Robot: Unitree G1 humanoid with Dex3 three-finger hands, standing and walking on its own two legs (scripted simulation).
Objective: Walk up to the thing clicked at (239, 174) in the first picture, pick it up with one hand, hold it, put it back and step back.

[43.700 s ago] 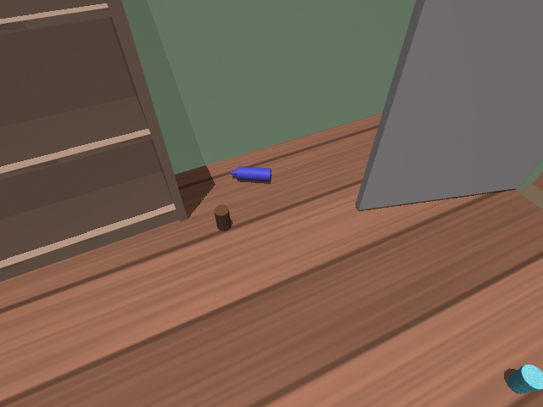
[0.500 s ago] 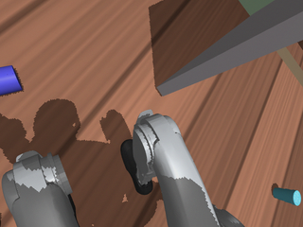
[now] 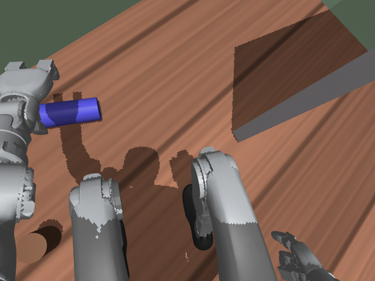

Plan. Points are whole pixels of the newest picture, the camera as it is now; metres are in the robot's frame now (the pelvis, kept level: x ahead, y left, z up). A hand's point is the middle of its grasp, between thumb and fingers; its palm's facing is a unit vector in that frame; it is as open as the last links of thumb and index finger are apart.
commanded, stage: withdraw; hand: left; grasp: from above
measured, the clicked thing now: (62, 113) +0.55 +0.23 -0.33
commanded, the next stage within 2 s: home in 0.12 s
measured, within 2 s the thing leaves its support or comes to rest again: neither
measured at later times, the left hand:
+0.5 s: hand (19, 96) +0.52 +0.26 -0.15, palm faces -0.34 -0.14 -0.93, open 12.9 cm
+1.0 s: hand out of the picture +0.32 +0.22 +0.06, palm faces -0.16 -0.81 -0.57, open 7.6 cm
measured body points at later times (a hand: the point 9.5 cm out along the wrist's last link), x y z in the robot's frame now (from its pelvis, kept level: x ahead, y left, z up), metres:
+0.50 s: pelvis +0.03 +0.01 -0.01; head +0.26 +0.05 +0.37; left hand +0.54 +0.27 -0.10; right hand +0.04 -0.25 -0.12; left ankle +0.09 +0.12 -0.34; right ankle +0.13 -0.14 -0.33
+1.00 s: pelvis +0.02 +0.00 +0.16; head +0.16 +0.03 +0.59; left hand +0.33 +0.26 +0.09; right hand +0.24 -0.25 +0.07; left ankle +0.09 +0.12 -0.34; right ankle +0.13 -0.14 -0.34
